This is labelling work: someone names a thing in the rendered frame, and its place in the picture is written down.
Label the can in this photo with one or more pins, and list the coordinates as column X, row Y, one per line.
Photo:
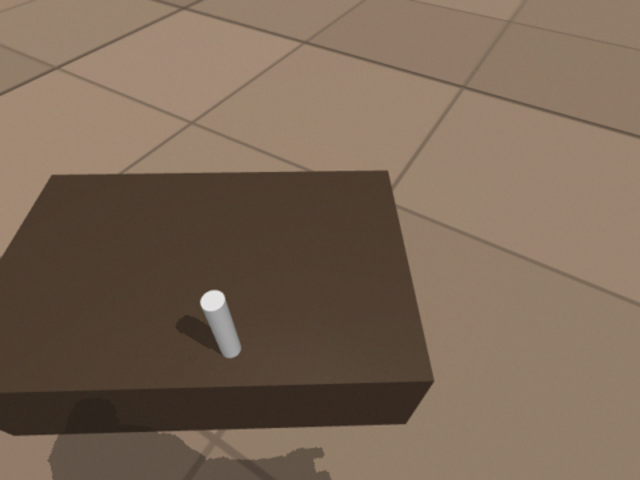
column 217, row 313

